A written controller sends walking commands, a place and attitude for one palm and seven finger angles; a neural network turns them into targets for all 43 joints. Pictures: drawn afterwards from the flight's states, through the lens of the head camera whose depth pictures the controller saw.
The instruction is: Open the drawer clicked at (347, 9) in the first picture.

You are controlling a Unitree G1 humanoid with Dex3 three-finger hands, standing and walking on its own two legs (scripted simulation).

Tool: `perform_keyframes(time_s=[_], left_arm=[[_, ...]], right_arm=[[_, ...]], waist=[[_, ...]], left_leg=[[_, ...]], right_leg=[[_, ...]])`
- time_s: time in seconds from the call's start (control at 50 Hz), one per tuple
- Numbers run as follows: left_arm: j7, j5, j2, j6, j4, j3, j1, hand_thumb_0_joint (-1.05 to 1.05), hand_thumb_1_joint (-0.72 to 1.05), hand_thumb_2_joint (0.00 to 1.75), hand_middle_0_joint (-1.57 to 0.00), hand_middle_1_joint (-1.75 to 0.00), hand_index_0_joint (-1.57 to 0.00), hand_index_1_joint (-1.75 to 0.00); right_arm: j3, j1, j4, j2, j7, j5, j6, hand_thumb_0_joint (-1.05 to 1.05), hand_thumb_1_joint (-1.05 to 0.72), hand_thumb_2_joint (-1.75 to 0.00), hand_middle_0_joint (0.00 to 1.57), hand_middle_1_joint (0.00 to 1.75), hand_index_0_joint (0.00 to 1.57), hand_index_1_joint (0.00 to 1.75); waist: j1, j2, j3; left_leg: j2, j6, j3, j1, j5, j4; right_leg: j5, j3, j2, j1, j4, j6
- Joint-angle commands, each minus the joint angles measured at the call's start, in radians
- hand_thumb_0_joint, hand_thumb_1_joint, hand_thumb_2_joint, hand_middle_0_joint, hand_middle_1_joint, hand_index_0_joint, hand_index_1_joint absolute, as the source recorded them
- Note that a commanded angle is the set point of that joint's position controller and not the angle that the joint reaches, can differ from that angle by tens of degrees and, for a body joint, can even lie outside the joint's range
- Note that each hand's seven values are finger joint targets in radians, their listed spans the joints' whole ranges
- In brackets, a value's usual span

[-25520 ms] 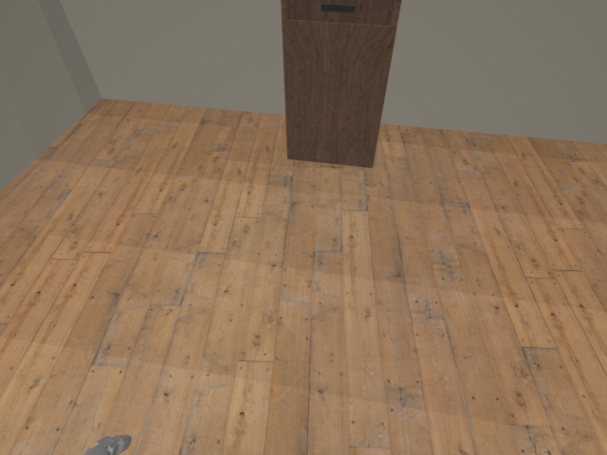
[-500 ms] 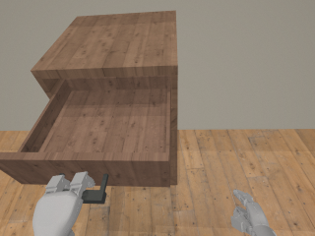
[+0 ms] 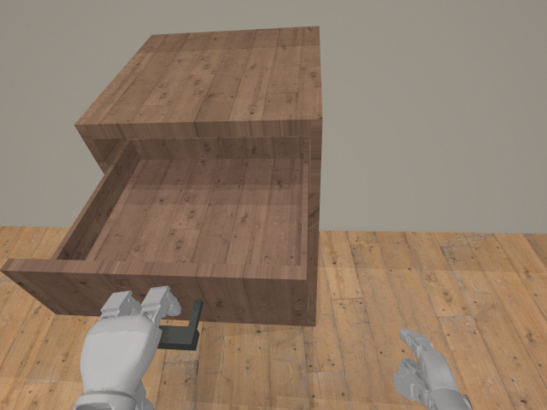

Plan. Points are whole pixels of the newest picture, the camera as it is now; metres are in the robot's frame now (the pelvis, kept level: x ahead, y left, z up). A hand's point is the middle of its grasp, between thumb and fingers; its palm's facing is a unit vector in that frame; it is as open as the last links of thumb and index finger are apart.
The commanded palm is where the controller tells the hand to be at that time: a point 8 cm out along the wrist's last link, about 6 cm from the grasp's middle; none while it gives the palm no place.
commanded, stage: lift the hand off the handle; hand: left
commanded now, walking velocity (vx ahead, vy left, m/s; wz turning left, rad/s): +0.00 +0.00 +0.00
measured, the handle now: (154, 320) +0.22 +0.21 +0.04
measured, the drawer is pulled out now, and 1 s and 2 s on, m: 0.30 0.30 0.30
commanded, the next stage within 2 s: draw the hand back to the body in 1.12 s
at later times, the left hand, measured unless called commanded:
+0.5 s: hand (116, 331) +0.18 +0.22 +0.10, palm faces +0.08 -0.16 -0.98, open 13.2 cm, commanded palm +0.14 +0.22 +0.17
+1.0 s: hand (92, 277) +0.20 +0.22 +0.19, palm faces +0.22 -0.14 -0.96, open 13.8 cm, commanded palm +0.15 +0.22 +0.24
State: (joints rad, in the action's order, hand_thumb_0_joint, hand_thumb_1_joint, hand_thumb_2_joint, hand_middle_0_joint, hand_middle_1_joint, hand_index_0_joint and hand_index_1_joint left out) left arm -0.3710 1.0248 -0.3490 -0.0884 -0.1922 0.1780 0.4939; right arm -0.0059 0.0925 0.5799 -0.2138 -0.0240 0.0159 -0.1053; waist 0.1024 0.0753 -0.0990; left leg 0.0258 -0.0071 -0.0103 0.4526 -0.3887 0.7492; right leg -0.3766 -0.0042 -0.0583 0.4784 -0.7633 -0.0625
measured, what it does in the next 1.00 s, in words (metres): stands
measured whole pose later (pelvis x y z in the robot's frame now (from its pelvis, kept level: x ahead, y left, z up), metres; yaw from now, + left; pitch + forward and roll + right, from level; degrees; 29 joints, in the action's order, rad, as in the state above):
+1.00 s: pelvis +0.00 +0.02 +0.03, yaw -1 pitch -3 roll +0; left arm -0.03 0.88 -0.49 -0.29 -0.66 0.09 0.39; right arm -0.07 0.05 0.53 -0.26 0.04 -0.05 -0.18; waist 0.12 0.13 -0.04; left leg 0.03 -0.03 0.00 0.16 -0.29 0.50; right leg -0.26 0.02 -0.05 0.18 -0.49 -0.04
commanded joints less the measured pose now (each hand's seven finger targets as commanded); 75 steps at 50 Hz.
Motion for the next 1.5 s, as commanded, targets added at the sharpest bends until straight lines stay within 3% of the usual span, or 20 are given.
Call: perform_keyframes(time_s=[0.0,0.1,0.22,0.4,0.5,0.66,0.72,0.88,0.96,1.02,1.12,1.16,1.18,1.24,1.26,1.28,1.32,1.36,1.42,1.48], left_arm=[[-0.048,-0.007,-0.179,-0.008,-0.316,-0.199,-0.133,0.0,-0.5,0.3,-0.3,-1.2,-0.3,-1.2],[-0.025,-0.018,-0.161,0.001,-0.391,-0.177,-0.102,0.0,-0.5,0.3,-0.3,-1.2,-0.3,-1.2],[0.03,-0.042,-0.158,-0.032,-0.425,-0.165,-0.076,0.0,-0.5,0.3,-0.3,-1.2,-0.3,-1.2],[0.099,-0.047,-0.182,-0.048,-0.557,-0.15,-0.147,0.0,-0.5,0.3,-0.3,-1.2,-0.3,-1.2],[0.117,-0.067,-0.213,-0.055,-0.605,-0.184,-0.099,0.0,-0.5,0.3,-0.3,-1.2,-0.3,-1.2],[0.22,-0.102,-0.21,-0.16,-0.541,-0.178,-0.13,0.0,-0.5,0.3,-0.3,-1.2,-0.3,-1.2],[0.272,-0.115,-0.186,-0.182,-0.586,-0.12,-0.193,0.0,-0.5,0.3,-0.3,-1.2,-0.3,-1.2],[0.292,-0.106,-0.283,-0.189,-0.67,-0.224,-0.225,0.0,-0.5,0.3,-0.3,-1.2,-0.3,-1.2],[0.312,-0.151,-0.315,-0.213,-0.68,-0.271,-0.266,0.0,-0.5,0.3,-0.3,-1.2,-0.3,-1.2],[0.351,-0.165,-0.276,-0.223,-0.597,-0.225,-0.292,0.0,-0.5,0.3,-0.3,-1.2,-0.3,-1.2],[0.393,-0.183,-0.269,-0.214,-0.591,-0.208,-0.296,0.0,-0.5,0.3,-0.3,-1.2,-0.3,-1.2],[0.384,-0.185,-0.314,-0.21,-0.632,-0.245,-0.327,0.0,-0.5,0.3,-0.3,-1.2,-0.3,-1.2],[0.383,-0.158,-0.307,-0.2,-0.634,-0.234,-0.356,0.0,-0.5,0.3,-0.3,-1.2,-0.3,-1.2],[0.359,-0.138,-0.36,-0.173,-0.609,-0.289,-0.328,0.0,-0.5,0.3,-0.3,-1.2,-0.3,-1.2],[0.344,-0.15,-0.418,-0.174,-0.616,-0.358,-0.328,0.0,-0.5,0.3,-0.3,-1.2,-0.3,-1.2],[0.344,-0.14,-0.391,-0.168,-0.594,-0.345,-0.314,0.0,-0.5,0.3,-0.3,-1.2,-0.3,-1.2],[0.347,-0.172,-0.353,-0.153,-0.571,-0.33,-0.262,0.0,-0.5,0.3,-0.3,-1.2,-0.3,-1.2],[0.35,-0.219,-0.393,-0.159,-0.589,-0.388,-0.239,0.0,-0.5,0.3,-0.3,-1.2,-0.3,-1.2],[0.375,-0.228,-0.359,-0.158,-0.559,-0.349,-0.216,0.0,-0.5,0.3,-0.3,-1.2,-0.3,-1.2],[0.383,-0.226,-0.356,-0.15,-0.605,-0.329,-0.251,0.0,-0.5,0.3,-0.3,-1.2,-0.3,-1.2]], right_arm=[[0.028,-0.167,-0.185,-0.084,-0.011,0.003,0.056,0.0,-0.9,-0.9,0.2,0.3,0.2,0.3],[0.027,-0.162,-0.193,-0.089,0.008,0.003,0.057,0.0,-0.9,-0.9,0.2,0.3,0.2,0.3],[0.026,-0.167,-0.206,-0.097,0.021,-0.009,0.046,0.0,-0.9,-0.9,0.2,0.3,0.2,0.3],[0.013,-0.172,-0.217,-0.102,0.025,-0.018,0.043,0.0,-0.9,-0.9,0.2,0.3,0.2,0.3],[0.007,-0.174,-0.23,-0.109,0.033,-0.026,0.037,0.0,-0.9,-0.9,0.2,0.3,0.2,0.3],[-0.011,-0.247,-0.224,-0.109,0.051,-0.058,0.005,0.0,-0.9,-0.9,0.2,0.3,0.2,0.3],[-0.014,-0.237,-0.228,-0.109,0.055,-0.054,-0.015,0.0,-0.9,-0.9,0.2,0.3,0.2,0.3],[-0.038,-0.255,-0.246,-0.113,0.06,-0.059,-0.024,0.0,-0.9,-0.9,0.2,0.3,0.2,0.3],[-0.026,-0.296,-0.243,-0.122,0.065,-0.075,-0.022,0.0,-0.9,-0.9,0.2,0.3,0.2,0.3],[-0.024,-0.274,-0.216,-0.113,0.064,-0.066,-0.026,0.0,-0.9,-0.9,0.2,0.3,0.2,0.3],[-0.026,-0.275,-0.227,-0.12,0.059,-0.069,-0.028,0.0,-0.9,-0.9,0.2,0.3,0.2,0.3],[-0.029,-0.304,-0.241,-0.127,0.052,-0.077,-0.021,0.0,-0.9,-0.9,0.2,0.3,0.2,0.3],[-0.041,-0.279,-0.245,-0.116,0.051,-0.063,-0.02,0.0,-0.9,-0.9,0.2,0.3,0.2,0.3],[-0.04,-0.269,-0.235,-0.121,0.042,-0.057,-0.019,0.0,-0.9,-0.9,0.2,0.3,0.2,0.3],[-0.04,-0.288,-0.234,-0.127,0.037,-0.064,-0.009,0.0,-0.9,-0.9,0.2,0.3,0.2,0.3],[-0.047,-0.271,-0.231,-0.115,0.039,-0.055,-0.009,0.0,-0.9,-0.9,0.2,0.3,0.2,0.3],[-0.034,-0.256,-0.216,-0.117,0.042,-0.058,-0.005,0.0,-0.9,-0.9,0.2,0.3,0.2,0.3],[-0.026,-0.275,-0.224,-0.131,0.038,-0.075,0.006,0.0,-0.9,-0.9,0.2,0.3,0.2,0.3],[-0.025,-0.246,-0.215,-0.13,0.033,-0.065,0.004,0.0,-0.9,-0.9,0.2,0.3,0.2,0.3],[-0.035,-0.244,-0.236,-0.128,0.025,-0.063,0.016,0.0,-0.9,-0.9,0.2,0.3,0.2,0.3]], waist=[[0.009,-0.069,-0.123],[0.009,-0.014,-0.115],[0.009,-0.086,-0.082],[0.017,-0.002,-0.094],[0.021,-0.035,-0.084],[0.015,-0.035,-0.033],[0.016,-0.044,-0.036],[0.038,-0.019,-0.071],[0.02,0.002,-0.041],[0.01,-0.065,0.02],[0.012,-0.079,-0.002],[0.008,-0.017,-0.031],[0.026,-0.035,-0.075],[0.032,-0.039,-0.055],[0.028,-0.021,-0.055],[0.042,-0.017,-0.065],[0.026,-0.048,-0.014],[0.016,-0.021,-0.029],[0.008,-0.066,0.006],[0.01,-0.031,-0.028]], left_leg=[[0.017,-0.03,0.002,-0.11,0.162,-0.104],[0.008,-0.025,-0.003,-0.158,0.226,-0.119],[-0.003,-0.028,-0.002,-0.168,0.231,-0.154],[-0.026,-0.024,-0.008,-0.246,0.3,-0.204],[-0.035,-0.02,-0.007,-0.25,0.334,-0.22],[-0.05,-0.015,-0.016,-0.246,0.32,-0.294],[-0.046,-0.021,-0.008,-0.254,0.342,-0.322],[-0.057,-0.017,-0.005,-0.26,0.364,-0.329],[-0.061,-0.017,-0.008,-0.27,0.34,-0.335],[-0.04,-0.021,0.0,-0.268,0.328,-0.342],[-0.035,-0.025,0.007,-0.265,0.299,-0.35],[-0.046,-0.024,0.006,-0.266,0.272,-0.343],[-0.03,-0.029,0.011,-0.273,0.299,-0.336],[-0.03,-0.023,0.012,-0.278,0.305,-0.324],[-0.039,-0.019,0.004,-0.262,0.28,-0.322],[-0.025,-0.022,0.01,-0.263,0.301,-0.315],[-0.022,-0.021,0.006,-0.268,0.315,-0.313],[-0.029,-0.017,0.002,-0.267,0.297,-0.311],[-0.015,-0.024,0.01,-0.266,0.309,-0.303],[-0.015,-0.026,0.009,-0.275,0.287,-0.305]], right_leg=[[0.136,0.092,0.046,-0.087,0.208,0.023],[0.187,0.077,0.042,-0.091,0.208,0.014],[0.195,0.067,0.047,-0.126,0.243,0.028],[0.209,0.042,0.047,-0.176,0.269,0.022],[0.262,0.046,0.047,-0.209,0.287,0.027],[0.251,0.032,0.044,-0.285,0.308,0.031],[0.256,0.008,0.048,-0.314,0.314,0.04],[0.267,0.025,0.05,-0.377,0.325,0.037],[0.27,0.046,0.044,-0.369,0.349,0.036],[0.241,0.033,0.05,-0.34,0.373,0.046],[0.214,0.031,0.057,-0.367,0.377,0.054],[0.198,0.048,0.053,-0.373,0.373,0.051],[0.206,0.042,0.064,-0.398,0.368,0.049],[0.204,0.056,0.067,-0.378,0.384,0.05],[0.193,0.076,0.062,-0.385,0.385,0.044],[0.199,0.062,0.071,-0.393,0.378,0.044],[0.233,0.058,0.064,-0.353,0.388,0.047],[0.244,0.076,0.059,-0.36,0.388,0.047],[0.257,0.056,0.069,-0.335,0.393,0.06],[0.212,0.04,0.077,-0.336,0.389,0.059]])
